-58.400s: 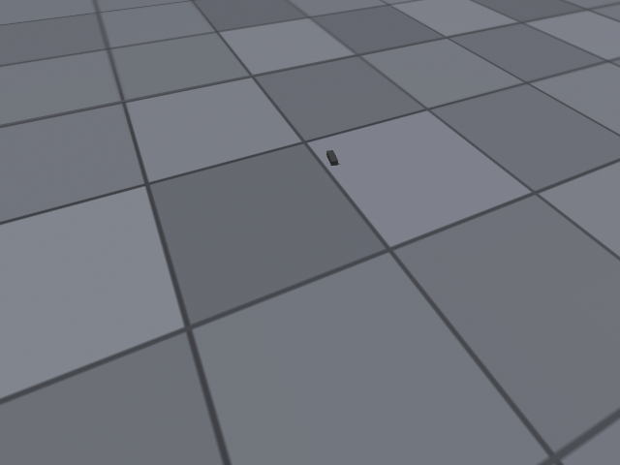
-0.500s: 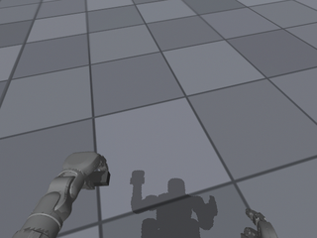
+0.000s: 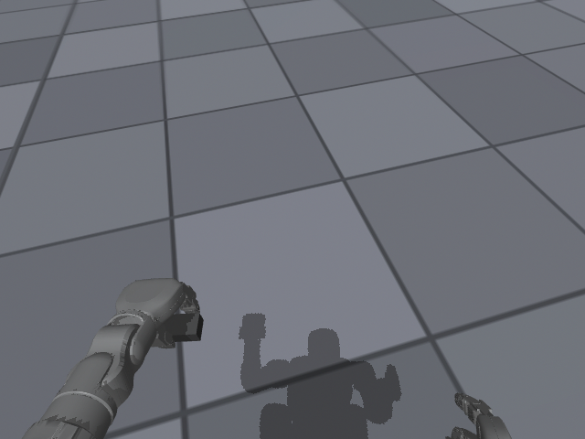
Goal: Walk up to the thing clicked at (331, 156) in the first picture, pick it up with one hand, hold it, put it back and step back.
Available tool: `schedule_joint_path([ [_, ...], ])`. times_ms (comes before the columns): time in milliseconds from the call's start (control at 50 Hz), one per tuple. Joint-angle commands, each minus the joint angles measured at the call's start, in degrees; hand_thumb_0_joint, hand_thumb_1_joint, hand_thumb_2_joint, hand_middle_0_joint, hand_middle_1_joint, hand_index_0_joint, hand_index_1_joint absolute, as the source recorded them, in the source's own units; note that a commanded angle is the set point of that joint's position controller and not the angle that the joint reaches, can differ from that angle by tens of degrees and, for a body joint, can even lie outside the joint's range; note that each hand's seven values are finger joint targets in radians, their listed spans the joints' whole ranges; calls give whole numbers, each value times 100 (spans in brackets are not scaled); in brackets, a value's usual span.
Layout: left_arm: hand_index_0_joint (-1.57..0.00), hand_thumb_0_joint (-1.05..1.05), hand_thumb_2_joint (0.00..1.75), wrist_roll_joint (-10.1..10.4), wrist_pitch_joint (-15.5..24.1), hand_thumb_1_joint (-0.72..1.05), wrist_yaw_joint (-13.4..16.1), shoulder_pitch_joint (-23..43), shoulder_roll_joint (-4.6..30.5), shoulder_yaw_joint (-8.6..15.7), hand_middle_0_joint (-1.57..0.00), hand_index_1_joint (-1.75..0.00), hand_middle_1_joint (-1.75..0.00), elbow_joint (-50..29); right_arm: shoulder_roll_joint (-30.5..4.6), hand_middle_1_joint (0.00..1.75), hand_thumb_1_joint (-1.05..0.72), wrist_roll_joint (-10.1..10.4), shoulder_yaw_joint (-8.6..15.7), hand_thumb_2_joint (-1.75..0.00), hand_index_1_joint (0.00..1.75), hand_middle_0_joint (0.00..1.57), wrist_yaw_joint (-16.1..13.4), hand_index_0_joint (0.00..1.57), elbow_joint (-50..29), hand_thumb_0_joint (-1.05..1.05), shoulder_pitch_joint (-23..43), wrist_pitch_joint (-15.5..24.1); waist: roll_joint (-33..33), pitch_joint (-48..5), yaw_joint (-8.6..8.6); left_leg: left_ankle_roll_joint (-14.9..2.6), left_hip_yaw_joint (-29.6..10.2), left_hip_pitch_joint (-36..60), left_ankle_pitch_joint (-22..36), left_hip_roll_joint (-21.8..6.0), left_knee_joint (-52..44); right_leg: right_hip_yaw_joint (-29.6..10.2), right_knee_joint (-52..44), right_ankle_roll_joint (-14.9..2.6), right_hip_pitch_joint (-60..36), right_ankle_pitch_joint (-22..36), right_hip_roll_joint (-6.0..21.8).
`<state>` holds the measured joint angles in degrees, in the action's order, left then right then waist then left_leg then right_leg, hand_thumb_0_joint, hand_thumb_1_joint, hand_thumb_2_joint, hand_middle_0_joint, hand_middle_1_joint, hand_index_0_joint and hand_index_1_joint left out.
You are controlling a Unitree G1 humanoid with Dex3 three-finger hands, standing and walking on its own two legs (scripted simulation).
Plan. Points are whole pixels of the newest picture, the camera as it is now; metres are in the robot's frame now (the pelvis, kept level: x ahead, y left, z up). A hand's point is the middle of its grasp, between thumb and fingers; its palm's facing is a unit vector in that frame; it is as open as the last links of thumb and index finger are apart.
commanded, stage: crouch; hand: left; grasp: from above
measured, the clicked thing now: (170, 328) +0.31 +0.22 -0.07
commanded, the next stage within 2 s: none
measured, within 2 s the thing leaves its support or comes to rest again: neither
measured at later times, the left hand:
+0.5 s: hand (179, 349) +0.30 +0.23 -0.16, palm faces -0.43 +0.04 -0.90, open 6.6 cm
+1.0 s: hand (217, 363) +0.36 +0.22 -0.40, palm faces -0.48 +0.02 -0.87, open 6.6 cm
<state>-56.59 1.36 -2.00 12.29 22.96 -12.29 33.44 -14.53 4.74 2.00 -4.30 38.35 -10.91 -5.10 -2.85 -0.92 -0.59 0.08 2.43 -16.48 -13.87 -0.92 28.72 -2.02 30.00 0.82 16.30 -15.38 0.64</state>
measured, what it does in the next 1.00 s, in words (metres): lowers itself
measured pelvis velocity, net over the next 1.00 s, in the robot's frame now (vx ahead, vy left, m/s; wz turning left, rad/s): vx -0.08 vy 0.01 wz -0.01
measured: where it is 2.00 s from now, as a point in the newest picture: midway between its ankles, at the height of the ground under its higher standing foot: outside the picture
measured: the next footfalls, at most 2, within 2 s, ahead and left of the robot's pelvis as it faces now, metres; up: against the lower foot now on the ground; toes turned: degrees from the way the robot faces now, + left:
none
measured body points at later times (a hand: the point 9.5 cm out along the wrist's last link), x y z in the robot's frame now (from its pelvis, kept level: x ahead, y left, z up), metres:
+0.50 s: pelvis -0.03 +0.00 -0.07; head +0.05 +0.01 +0.38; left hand +0.32 +0.22 -0.11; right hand +0.11 -0.27 -0.18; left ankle +0.01 +0.12 -0.74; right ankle +0.00 -0.13 -0.74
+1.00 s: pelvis -0.08 +0.01 -0.26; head +0.12 +0.03 +0.14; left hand +0.38 +0.21 -0.35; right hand -0.05 -0.26 -0.39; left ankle +0.01 +0.12 -0.74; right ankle +0.00 -0.13 -0.74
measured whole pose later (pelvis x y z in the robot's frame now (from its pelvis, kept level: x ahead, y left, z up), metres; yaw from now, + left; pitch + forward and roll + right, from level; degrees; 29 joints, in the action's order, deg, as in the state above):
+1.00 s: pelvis -0.08 +0.01 -0.26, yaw -1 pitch +35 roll -4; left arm -66.8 4.7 17.5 47.7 27.2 -4.2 74.5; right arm -13.0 -2.8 2.0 0.2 42.6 -13.9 0.8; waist -3.4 -10.7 10.3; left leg -1.0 -1.9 -105.1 -34.0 -1.6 104.0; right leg 0.6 102.3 1.8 101.8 -35.6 -0.4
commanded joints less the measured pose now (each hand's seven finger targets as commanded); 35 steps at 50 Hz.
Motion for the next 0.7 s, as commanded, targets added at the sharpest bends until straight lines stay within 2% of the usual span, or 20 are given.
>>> schedule_joint_path([
  [0,-117,0,22,-84,-12,80,236,1626,1246,681,-113,-23,-27,-970,-686,30,-91,-12,202,-90,30,20,-17,20,-831,0,517,219,207,-1269,-71,-83,-7,718,1124,176,-299,132,-506,-130,-181,1028,-216],
  [20,-119,0,16,-102,-12,84,217,1530,1191,642,-112,-26,-33,-919,-690,30,-93,-12,207,-91,30,20,-11,20,-845,0,501,206,227,-1260,-29,-95,6,746,1131,176,-297,119,-511,-134,-191,1050,-211],
  [40,-111,0,16,-73,-1,76,201,1576,1136,589,-104,-23,-28,-1002,-683,30,-88,-16,207,-90,30,20,-10,20,-842,0,524,198,258,-1281,-38,-87,-19,737,1162,162,-291,137,-486,-134,-173,1066,-229],
  [60,-114,0,21,-92,2,76,201,1563,1089,548,-111,-20,-23,-956,-691,30,-89,-14,217,-90,30,20,-7,20,-845,0,481,190,297,-1277,19,-99,-9,787,1213,163,-284,128,-477,-128,-167,1145,-227],
  [120,-120,0,21,-92,74,83,263,1439,1042,561,-118,-18,-20,-768,-683,30,-89,-20,209,-90,30,20,-5,20,-821,0,473,173,391,-1163,28,-102,-18,676,1180,175,-237,136,-461,-128,-80,1104,-220],
  [180,-122,0,23,-166,222,84,464,1492,904,518,-120,-17,-18,-413,-676,30,-89,-60,201,-90,30,20,7,20,-781,0,401,152,576,-1006,151,-110,-40,433,1018,165,-60,148,-326,-121,194,974,-212],
  [220,-122,0,22,-291,353,84,695,1758,958,565,-120,-15,-17,-248,-697,30,-89,-108,232,-90,30,20,29,20,-711,0,323,127,433,-1153,193,-86,-42,220,1076,173,225,159,-31,-141,456,1039,-207],
  [240,-121,0,22,-357,412,83,823,1880,991,624,-119,-16,-17,-166,-702,30,-89,-141,250,-90,30,20,37,20,-662,0,268,115,366,-1276,192,-81,-36,67,1085,176,443,167,148,-138,633,1049,-204],
  [260,-122,0,19,-432,452,84,962,2071,960,581,-120,-14,-16,-30,-715,30,-89,-177,263,-90,30,20,51,20,-640,0,232,107,374,-1355,271,-79,-40,-89,1079,175,680,164,353,-133,846,1062,-207],
  [300,-123,0,18,-607,495,85,1257,2360,894,552,-120,-15,-18,206,-752,30,-90,-233,321,-90,30,20,95,20,-557,0,126,110,291,-1616,301,-47,-25,-534,1053,187,1208,160,839,-141,1309,1074,-207],
  [340,-123,0,17,-793,425,85,1535,2343,714,487,-121,-14,-17,965,-773,30,-90,-309,370,-90,30,20,162,20,-490,0,-60,105,372,-1724,402,-37,-63,-1076,879,179,1769,186,1311,-148,1844,874,-215],
  [360,-124,0,18,-841,457,86,1668,2737,747,456,-122,-14,-16,888,-791,30,-90,-343,403,-90,30,20,193,20,-487,0,-116,113,297,-1930,420,-37,-85,-1300,814,150,2025,187,1569,-165,2140,796,-234],
  [400,-124,0,18,-991,417,86,1878,3081,765,438,-122,-16,-18,1439,-833,30,-90,-391,443,-90,30,20,236,20,-468,0,-233,124,351,-2095,519,-67,-74,-1940,580,156,2576,164,1971,-152,2698,628,-217],
  [440,-128,0,19,-1034,391,90,2027,3187,613,387,-126,-14,-16,1739,-865,30,-90,-415,493,-90,30,20,279,20,-448,0,-356,165,357,-2408,570,-87,-79,-2411,354,166,2998,190,2399,-167,3152,408,-218],
  [460,-127,0,22,-1041,407,89,2100,3660,804,463,-125,-16,-18,1622,-898,30,-90,-435,506,-90,30,20,281,20,-413,0,-381,195,113,-2681,588,-79,-120,-2547,254,153,3188,212,2582,-179,3434,308,-216],
  [500,-128,0,20,-1148,353,91,2218,3932,969,544,-126,-17,-20,1918,-922,30,-91,-475,510,-90,30,20,279,20,-346,0,-482,237,3,-2925,589,-75,-172,-2943,-5,154,3474,270,2950,-207,3742,78,-223],
  [560,-130,0,26,-1174,265,93,2388,4224,1037,632,-128,-17,-19,2366,-927,30,-90,-540,504,-90,30,20,252,20,-243,0,-581,340,-52,-3216,672,-94,-215,-3727,-397,147,3993,307,3526,-233,4371,-228,-226],
  [620,-128,0,23,-1122,198,91,2468,4774,1113,662,-126,-16,-19,2360,-997,30,-90,-618,527,-90,30,20,206,20,-156,0,-674,453,-382,-3681,795,-39,-411,-3995,-834,62,4392,370,4086,-274,5189,-618,-206],
  [660,-128,0,23,-1110,124,89,2479,4914,1224,763,-126,-14,-16,2480,-1042,30,-90,-644,554,-90,30,20,189,20,-100,0,-742,499,-442,-3988,812,-39,-512,-4160,-886,28,4623,419,4419,-287,5483,-670,-199],
  [680,-128,0,22,-1125,67,90,2481,4868,1155,737,-127,-13,-14,2695,-1006,30,-90,-656,524,-90,30,20,181,20,-59,0,-755,516,-399,-4028,829,-55,-488,-4388,-834,37,4782,432,4579,-291,5588,-638,-205],
])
